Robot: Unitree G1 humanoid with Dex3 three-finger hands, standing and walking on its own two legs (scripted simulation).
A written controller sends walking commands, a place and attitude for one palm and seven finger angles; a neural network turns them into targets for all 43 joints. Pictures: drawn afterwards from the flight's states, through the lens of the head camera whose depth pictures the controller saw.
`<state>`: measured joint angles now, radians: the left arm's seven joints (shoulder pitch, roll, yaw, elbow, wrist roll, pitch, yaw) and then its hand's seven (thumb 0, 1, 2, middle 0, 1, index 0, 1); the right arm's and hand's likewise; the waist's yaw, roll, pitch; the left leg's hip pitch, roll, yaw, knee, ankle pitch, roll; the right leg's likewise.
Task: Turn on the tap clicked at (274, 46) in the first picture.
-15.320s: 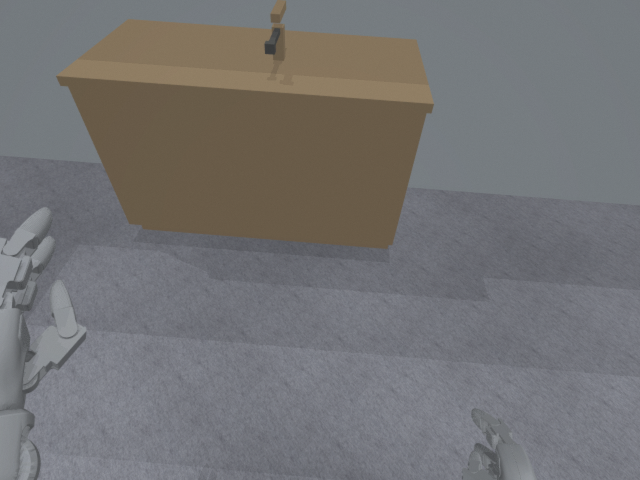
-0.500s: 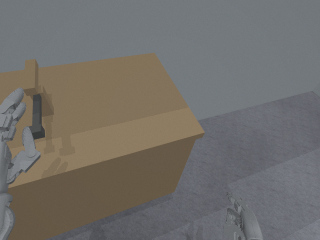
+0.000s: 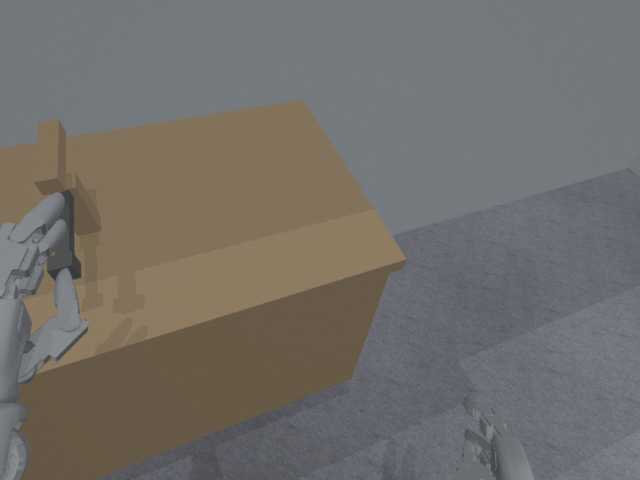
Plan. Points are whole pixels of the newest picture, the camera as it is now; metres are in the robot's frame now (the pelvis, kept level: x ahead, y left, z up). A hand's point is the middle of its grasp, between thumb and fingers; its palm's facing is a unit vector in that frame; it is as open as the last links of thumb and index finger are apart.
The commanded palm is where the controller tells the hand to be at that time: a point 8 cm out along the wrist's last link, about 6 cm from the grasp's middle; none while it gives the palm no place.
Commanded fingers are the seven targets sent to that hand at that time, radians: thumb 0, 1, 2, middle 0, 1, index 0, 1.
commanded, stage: come to a stop and stand still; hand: left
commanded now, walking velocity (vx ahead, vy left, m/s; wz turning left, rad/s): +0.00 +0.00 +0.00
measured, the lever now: (64, 267) +0.34 +0.36 +0.04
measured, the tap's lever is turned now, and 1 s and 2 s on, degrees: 0 0 0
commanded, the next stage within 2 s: look again from close up in 0.58 s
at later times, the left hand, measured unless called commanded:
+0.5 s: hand (68, 305) +0.23 +0.25 +0.16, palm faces +0.40 -0.85 -0.35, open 7.4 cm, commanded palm +0.17 +0.28 +0.18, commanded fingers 0.00 0.90 0.90 -0.20 -0.30 -0.20 -0.30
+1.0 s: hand (67, 311) +0.22 +0.25 +0.16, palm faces +0.40 -0.84 -0.36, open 7.4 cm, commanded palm +0.16 +0.28 +0.18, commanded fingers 0.00 0.90 0.90 -0.20 -0.30 -0.20 -0.30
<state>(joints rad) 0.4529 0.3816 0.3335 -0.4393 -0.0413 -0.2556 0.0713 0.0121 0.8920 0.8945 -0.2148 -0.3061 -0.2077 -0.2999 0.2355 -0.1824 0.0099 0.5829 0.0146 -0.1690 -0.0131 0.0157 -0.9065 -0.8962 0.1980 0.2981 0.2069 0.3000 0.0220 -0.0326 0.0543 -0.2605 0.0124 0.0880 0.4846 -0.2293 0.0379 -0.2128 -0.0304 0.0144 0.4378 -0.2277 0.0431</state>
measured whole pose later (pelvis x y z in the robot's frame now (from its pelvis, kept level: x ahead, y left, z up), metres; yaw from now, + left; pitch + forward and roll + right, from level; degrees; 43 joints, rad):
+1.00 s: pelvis +0.01 +0.00 +0.00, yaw +1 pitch +0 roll -1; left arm 0.42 0.36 0.35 -0.46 -0.04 -0.18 0.11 0.01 0.89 0.89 -0.21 -0.31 -0.21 -0.30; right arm 0.21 -0.19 0.01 0.59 0.02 -0.11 -0.03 0.02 -0.91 -0.90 0.20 0.30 0.21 0.30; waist 0.03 -0.03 0.04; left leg -0.22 0.02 0.07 0.45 -0.22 0.03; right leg -0.15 -0.02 -0.01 0.36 -0.21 0.04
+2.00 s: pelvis +0.03 -0.06 -0.02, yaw +5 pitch +2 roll +1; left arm 0.47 0.29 0.35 -0.40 -0.18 -0.05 0.09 0.01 0.90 0.89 -0.21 -0.31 -0.20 -0.30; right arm 0.23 -0.26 -0.01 0.66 0.02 -0.20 -0.06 0.02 -0.91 -0.90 0.20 0.30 0.21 0.30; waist 0.07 0.02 -0.07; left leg -0.37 0.03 -0.02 0.68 -0.35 -0.04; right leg -0.31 -0.01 -0.08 0.69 -0.42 -0.03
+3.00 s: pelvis +0.01 -0.05 -0.02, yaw +7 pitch +0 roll +0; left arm 0.54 0.20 0.21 -0.51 -0.21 0.08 0.22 0.02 0.90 0.90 -0.21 -0.30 -0.20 -0.30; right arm 0.21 -0.23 0.04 0.64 0.02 -0.24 -0.07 0.02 -0.91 -0.90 0.20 0.30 0.21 0.30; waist 0.07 0.05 -0.07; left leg -0.37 0.02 -0.05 0.69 -0.33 -0.03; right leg -0.29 -0.01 -0.10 0.69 -0.40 -0.03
